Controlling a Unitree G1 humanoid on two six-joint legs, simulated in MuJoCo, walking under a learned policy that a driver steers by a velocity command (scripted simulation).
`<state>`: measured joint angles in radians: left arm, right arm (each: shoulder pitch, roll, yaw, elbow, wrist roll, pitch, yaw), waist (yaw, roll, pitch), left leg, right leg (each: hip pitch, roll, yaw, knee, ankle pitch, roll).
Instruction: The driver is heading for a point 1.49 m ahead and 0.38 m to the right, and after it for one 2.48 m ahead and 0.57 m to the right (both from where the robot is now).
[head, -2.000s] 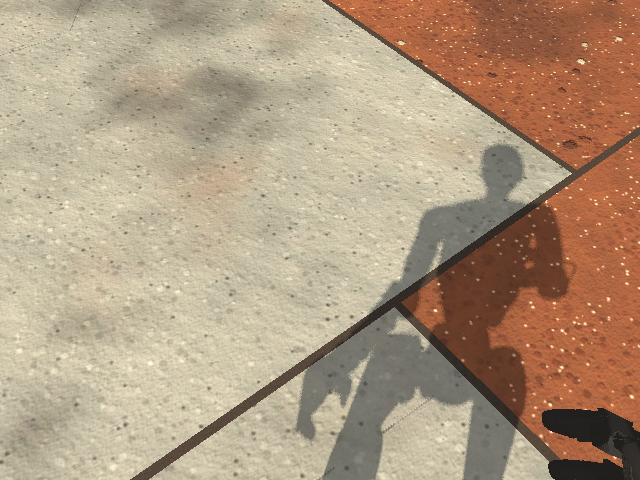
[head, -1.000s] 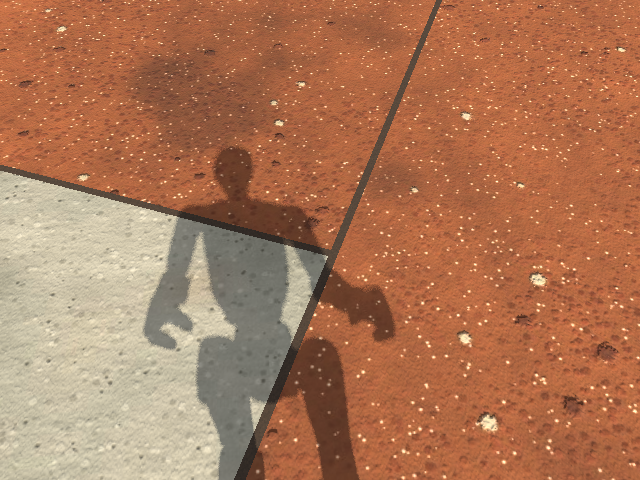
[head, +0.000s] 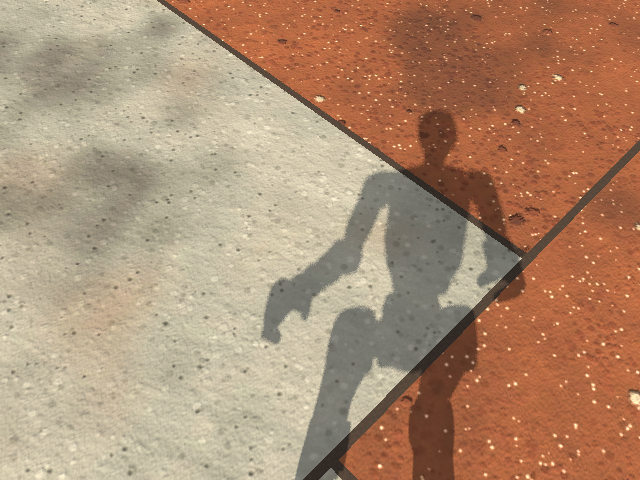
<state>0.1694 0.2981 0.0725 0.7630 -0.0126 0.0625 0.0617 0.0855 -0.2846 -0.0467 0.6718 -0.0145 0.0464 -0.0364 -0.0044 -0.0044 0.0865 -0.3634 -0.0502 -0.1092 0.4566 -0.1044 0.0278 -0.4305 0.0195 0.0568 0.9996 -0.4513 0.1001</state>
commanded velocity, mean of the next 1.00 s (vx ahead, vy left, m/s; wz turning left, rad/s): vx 0.32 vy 0.00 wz -0.37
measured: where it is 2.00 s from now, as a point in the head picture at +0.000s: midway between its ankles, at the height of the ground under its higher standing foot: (456, 298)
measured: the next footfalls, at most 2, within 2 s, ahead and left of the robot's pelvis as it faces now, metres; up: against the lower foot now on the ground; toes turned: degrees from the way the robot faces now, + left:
right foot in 0.14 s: -0.04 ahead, -0.14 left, +0.00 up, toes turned -1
left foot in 0.62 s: +0.21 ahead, +0.07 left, +0.00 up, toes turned -21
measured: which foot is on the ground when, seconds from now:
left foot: down 0.00-0.14, up 0.16-0.60, down 0.62-1.00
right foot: up 0.00-0.12, down 0.14-0.62, up 0.64-1.00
